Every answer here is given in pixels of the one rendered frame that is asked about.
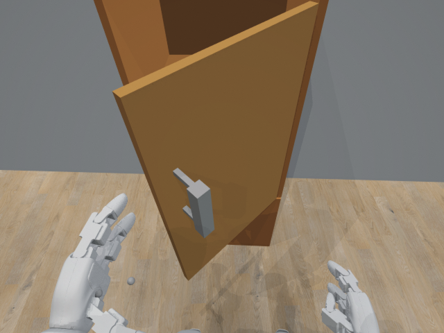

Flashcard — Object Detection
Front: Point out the cupboard door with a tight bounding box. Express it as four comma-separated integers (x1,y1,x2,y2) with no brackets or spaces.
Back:
112,1,318,281

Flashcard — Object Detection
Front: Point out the robot left hand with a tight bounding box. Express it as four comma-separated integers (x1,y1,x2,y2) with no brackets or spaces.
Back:
49,193,145,333

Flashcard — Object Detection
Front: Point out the robot right hand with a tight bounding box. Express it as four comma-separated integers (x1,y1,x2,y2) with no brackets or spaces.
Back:
322,260,379,333

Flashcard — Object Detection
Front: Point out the handle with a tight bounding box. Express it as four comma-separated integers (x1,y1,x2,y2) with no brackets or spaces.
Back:
173,168,214,238

